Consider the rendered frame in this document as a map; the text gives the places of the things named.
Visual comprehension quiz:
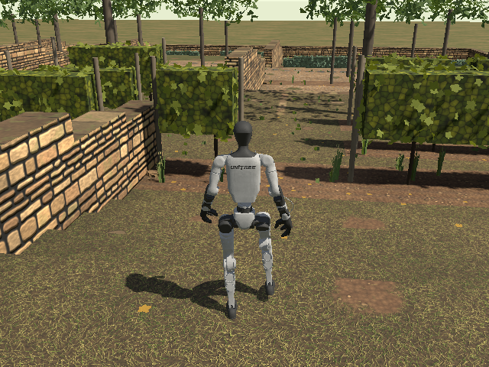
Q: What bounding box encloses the left robot shin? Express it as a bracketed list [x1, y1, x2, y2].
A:
[223, 258, 235, 309]

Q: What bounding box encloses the robot right upper arm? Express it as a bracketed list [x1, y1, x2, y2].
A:
[259, 154, 280, 197]

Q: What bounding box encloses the robot left thigh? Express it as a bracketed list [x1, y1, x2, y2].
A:
[218, 214, 236, 272]

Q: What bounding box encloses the robot left upper arm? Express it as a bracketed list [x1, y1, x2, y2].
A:
[207, 154, 228, 196]

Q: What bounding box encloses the right robot hand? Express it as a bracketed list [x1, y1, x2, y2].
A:
[274, 218, 293, 237]

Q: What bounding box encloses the left robot forearm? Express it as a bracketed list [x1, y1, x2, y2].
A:
[202, 184, 215, 211]

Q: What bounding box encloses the right robot forearm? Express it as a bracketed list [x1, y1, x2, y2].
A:
[274, 185, 290, 220]

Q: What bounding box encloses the left robot hand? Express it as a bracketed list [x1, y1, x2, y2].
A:
[200, 208, 218, 223]

